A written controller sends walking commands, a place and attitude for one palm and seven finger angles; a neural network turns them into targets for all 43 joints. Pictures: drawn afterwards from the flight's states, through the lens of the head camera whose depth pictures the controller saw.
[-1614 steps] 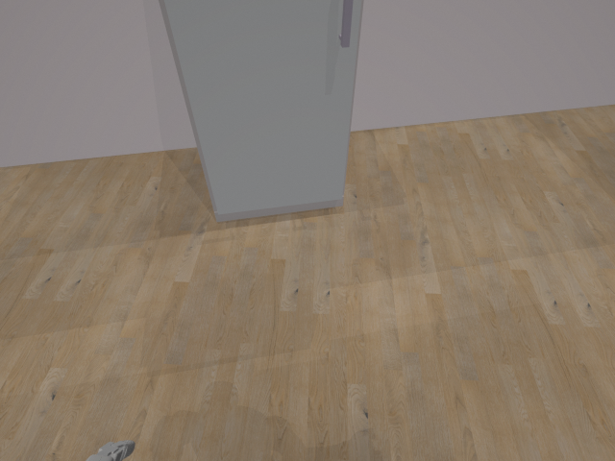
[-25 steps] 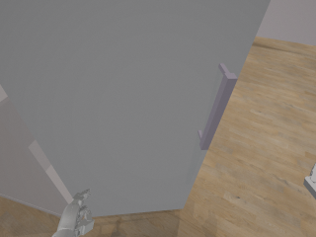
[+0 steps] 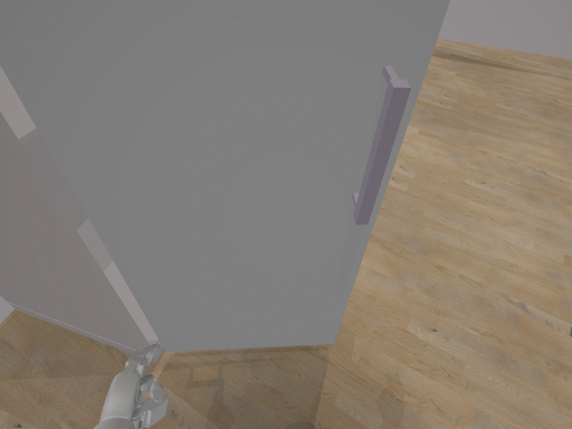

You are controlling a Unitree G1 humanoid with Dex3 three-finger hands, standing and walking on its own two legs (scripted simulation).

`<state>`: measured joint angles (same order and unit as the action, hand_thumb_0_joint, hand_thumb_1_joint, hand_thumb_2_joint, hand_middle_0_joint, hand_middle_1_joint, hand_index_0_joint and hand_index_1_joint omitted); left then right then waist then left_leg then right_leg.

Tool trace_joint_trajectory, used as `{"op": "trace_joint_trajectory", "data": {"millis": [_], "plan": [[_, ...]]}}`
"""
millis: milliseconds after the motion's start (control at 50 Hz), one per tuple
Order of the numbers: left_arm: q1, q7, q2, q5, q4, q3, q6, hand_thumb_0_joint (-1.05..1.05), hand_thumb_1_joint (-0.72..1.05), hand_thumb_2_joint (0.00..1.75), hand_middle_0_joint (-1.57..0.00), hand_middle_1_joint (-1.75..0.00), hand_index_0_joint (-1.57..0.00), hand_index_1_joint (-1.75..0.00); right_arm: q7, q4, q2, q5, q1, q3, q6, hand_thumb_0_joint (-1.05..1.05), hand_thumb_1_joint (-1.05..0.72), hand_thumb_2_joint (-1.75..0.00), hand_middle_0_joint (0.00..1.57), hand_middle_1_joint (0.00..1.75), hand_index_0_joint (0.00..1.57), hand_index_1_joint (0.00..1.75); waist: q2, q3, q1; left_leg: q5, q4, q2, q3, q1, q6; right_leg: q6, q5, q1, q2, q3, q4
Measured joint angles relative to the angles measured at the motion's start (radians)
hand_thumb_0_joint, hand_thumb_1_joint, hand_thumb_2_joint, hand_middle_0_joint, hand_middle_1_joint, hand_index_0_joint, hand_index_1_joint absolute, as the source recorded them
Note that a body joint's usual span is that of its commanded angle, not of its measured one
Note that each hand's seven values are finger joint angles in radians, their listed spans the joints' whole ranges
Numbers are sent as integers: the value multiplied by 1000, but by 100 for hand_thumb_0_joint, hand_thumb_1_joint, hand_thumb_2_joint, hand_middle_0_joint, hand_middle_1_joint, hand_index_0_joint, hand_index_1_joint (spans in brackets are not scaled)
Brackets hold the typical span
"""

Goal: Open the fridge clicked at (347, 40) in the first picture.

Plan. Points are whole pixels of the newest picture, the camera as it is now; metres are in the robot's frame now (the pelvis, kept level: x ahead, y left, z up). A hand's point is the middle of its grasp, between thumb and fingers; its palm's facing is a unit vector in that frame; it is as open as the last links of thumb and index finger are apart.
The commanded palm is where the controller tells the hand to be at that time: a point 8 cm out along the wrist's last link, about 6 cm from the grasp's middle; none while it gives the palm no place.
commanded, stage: step back with the hand held close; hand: right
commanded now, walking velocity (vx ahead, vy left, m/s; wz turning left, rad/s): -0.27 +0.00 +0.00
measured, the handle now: (373, 154) +0.48 -0.11 +0.15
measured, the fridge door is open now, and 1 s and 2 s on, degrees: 68 68 68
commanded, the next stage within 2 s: stop stepping back and stand still in 0.40 s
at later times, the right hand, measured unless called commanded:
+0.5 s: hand out of the picture +0.04 -0.28 +0.18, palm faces +0.54 +0.73 -0.42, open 7.4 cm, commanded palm -0.01 -0.32 +0.19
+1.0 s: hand out of the picture -0.14 -0.30 +0.23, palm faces +0.47 +0.79 -0.39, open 7.4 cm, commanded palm -0.18 -0.33 +0.19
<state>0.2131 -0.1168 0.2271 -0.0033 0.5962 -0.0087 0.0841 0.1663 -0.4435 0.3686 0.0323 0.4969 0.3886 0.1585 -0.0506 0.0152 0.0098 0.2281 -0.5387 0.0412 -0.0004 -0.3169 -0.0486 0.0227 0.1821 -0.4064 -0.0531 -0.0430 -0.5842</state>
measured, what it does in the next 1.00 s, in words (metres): walks backwards: right foot, then left foot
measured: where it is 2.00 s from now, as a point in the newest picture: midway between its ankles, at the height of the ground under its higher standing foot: outside the picture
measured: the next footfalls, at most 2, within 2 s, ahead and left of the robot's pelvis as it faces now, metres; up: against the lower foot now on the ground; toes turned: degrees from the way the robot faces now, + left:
right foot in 0.58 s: -0.04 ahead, -0.13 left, +0.00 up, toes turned +0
left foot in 0.86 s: -0.34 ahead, +0.06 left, +0.00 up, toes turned +3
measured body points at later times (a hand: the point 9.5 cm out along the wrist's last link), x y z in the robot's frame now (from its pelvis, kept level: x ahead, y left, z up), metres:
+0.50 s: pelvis -0.13 -0.01 -0.02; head -0.14 -0.03 +0.43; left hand +0.07 +0.22 -0.08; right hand +0.01 -0.32 +0.20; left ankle +0.05 +0.16 -0.72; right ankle +0.02 -0.11 -0.70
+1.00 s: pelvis -0.33 -0.04 +0.01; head -0.38 -0.07 +0.45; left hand -0.20 +0.21 -0.08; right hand -0.17 -0.34 +0.25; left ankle -0.33 +0.04 -0.73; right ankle -0.26 -0.16 -0.67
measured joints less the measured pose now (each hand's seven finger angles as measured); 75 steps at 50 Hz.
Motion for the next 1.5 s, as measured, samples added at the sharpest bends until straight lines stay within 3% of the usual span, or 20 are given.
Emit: {"op": "trace_joint_trajectory", "data": {"millis": [280, 380, 440, 520, 580, 620, 680, 720, 760, 820, 860, 880, 920, 960, 1100, 1220, 1320, 1380, 1420, 1500], "plan": [[-3, -8, 3, 16, 40, 6, 45, 2, 90, 90, -21, -30, -21, -30, 28, -33, 5, -11, -12, 14, 57, 1, -89, -90, 21, 30, 21, 30, 8, 15, 13, 20, -29, -20, -30, -64, 19, 6, 53, -76, 11, 16, -35], [-26, -8, -16, 20, 27, 12, 56, 2, 90, 90, -20, -30, -21, -30, 16, -33, 37, -15, -84, 28, 59, 2, -89, -90, 21, 30, 21, 30, 12, 57, -15, 102, -84, -47, -41, -93, 42, 18, -33, -97, 2, 20, -14], [-33, 4, -29, 20, 18, 18, 51, 2, 90, 90, -20, -30, -21, -30, 3, -65, 63, -13, -75, 39, 68, 2, -89, -90, 21, 30, 21, 30, 24, 67, -32, 104, -102, -48, -43, -113, 60, 7, 51, -137, 2, 13, -53], [-62, 29, -19, 30, 51, 24, 16, 1, 90, 90, -21, -30, -21, -30, 7, -158, 59, -13, 26, 56, 66, 1, -89, -90, 21, 30, 21, 30, 89, 46, 40, -112, -55, 23, -77, -163, 50, -51, 220, -180, 57, 4, -426], [-58, 27, -3, 28, 43, 10, 8, 1, 90, 90, -21, -30, -21, -30, 14, -174, 39, -5, 36, 61, 63, 1, -89, -90, 21, 30, 21, 30, 96, 6, 89, -82, -61, 55, -57, -227, 8, -34, 285, -12, 48, 2, -285], [-65, 14, -5, 24, 41, 10, 25, 1, 90, 90, -20, -30, -21, -30, 24, -103, 26, -5, -65, 52, 56, 1, -89, -90, 21, 30, 21, 30, 72, 29, 69, 103, -267, 27, -67, -286, 1, -1, 176, -20, 37, 17, -261], [-38, 22, -52, 12, 66, 7, 30, 1, 90, 90, -20, -30, -21, -30, 27, 53, 9, -18, -218, 35, 14, 1, -89, -90, 21, 30, 21, 30, 56, 39, 23, 155, -634, -59, -75, -301, -1, 16, 88, -20, 12, 50, -225], [-2, 50, -84, 4, 79, -7, 24, 1, 90, 90, -20, -30, -21, -30, 20, 77, 2, -14, -235, 27, -30, 1, -89, -90, 21, 30, 21, 30, 72, 14, -13, 170, -726, -94, -38, -257, 3, 3, 77, -13, -3, 60, -145], [32, 73, -103, 7, 82, -20, 19, 1, 90, 90, -21, -30, -21, -30, 15, 22, -5, -4, -183, 7, -61, 2, -89, -90, 20, 30, 21, 30, 90, -13, -34, 190, -661, -115, 18, -168, 22, -26, 74, -1, -14, 56, -40], [71, 82, -105, 24, 60, -27, 14, 2, 90, 90, -21, -30, -21, -30, 13, -140, 9, 13, -28, -37, -69, 2, -90, -90, 20, 30, 20, 30, 92, -54, -49, 292, -297, -141, 111, 48, 82, -71, 108, -7, -24, 43, 91], [82, 78, -100, 25, 22, -24, 13, 2, 90, 90, -21, -30, -21, -30, 9, -259, 78, 17, 69, -15, -54, 2, -90, -90, 20, 30, 20, 30, 146, -84, -29, 313, -19, -102, 92, 171, 160, -88, 231, -110, 17, -5, -18], [62, 72, -86, 17, 24, -16, 11, 2, 90, 90, -21, -30, -21, -30, 2, -296, 95, 19, 85, 1, -39, 2, -89, -90, 21, 30, 20, 30, 147, -76, -1, 180, 29, -89, 78, 150, 172, -88, 241, -181, 18, -1, -181], [23, 57, -62, 13, 69, -1, -9, 1, 90, 90, -21, -30, -21, -30, -13, -308, 126, 28, 74, 28, -11, 2, -89, -90, 21, 30, 21, 30, 115, -43, 12, 72, -9, -101, 84, 110, 150, -82, 190, -245, 8, 37, -440], [26, 49, -60, 6, 109, 10, -30, 1, 90, 90, -21, -30, -21, -30, -15, -236, 159, 29, 25, 54, 16, 1, -89, -90, 21, 30, 21, 30, 123, -58, 6, 72, -14, -86, 90, 100, 133, -71, 142, -218, 3, 20, -478], [96, 1, 28, -3, 90, 26, 9, 2, 90, 90, -20, -30, -21, -30, 24, 99, 45, 40, -68, 66, -34, 1, -89, -90, 21, 30, 21, 30, 60, -129, -18, 181, -121, -30, 92, 9, 106, 5, 283, 139, -18, -17, -36], [77, 29, -33, 11, 90, 6, 44, 2, 90, 90, -20, -30, -20, -30, -9, 67, -8, 12, -46, -6, -37, 2, -90, -90, 20, 30, 20, 30, 111, -30, -37, 208, -429, -39, 70, -107, 67, -22, 47, 164, -6, -29, 30], [102, 49, -69, 19, 46, -7, 53, 2, 90, 90, -20, -30, -21, -30, -15, -104, 70, -12, 36, -19, -9, 2, -89, -90, 21, 30, 21, 30, 93, -27, -40, 319, -129, -43, 95, 36, 107, -32, 228, 67, -34, -9, -52], [33, 49, -56, 20, 77, -3, 43, 2, 90, 90, -21, -30, -21, -30, -15, -148, 108, -2, 13, 49, 33, 2, -89, -90, 21, 30, 21, 30, 97, 19, 9, 36, -87, -37, 73, -18, 140, -41, 255, -102, -5, 27, -432], [1, 47, -44, 21, 103, 8, 31, 2, 90, 90, -21, -30, -21, -30, -13, -117, 109, 3, 1, 83, 58, 2, -89, -90, 21, 30, 21, 30, 86, 26, 15, -19, -80, -36, 71, -25, 133, -45, 211, -144, 5, 29, -542], [6, 34, -19, 0, 107, 28, 22, 2, 90, 90, -21, -30, -21, -30, -9, 15, 58, 20, -11, 82, 43, 1, -89, -90, 21, 30, 21, 30, 58, -23, 14, 44, -26, -29, 61, -16, 118, -40, 189, -101, 12, -25, -437]]}}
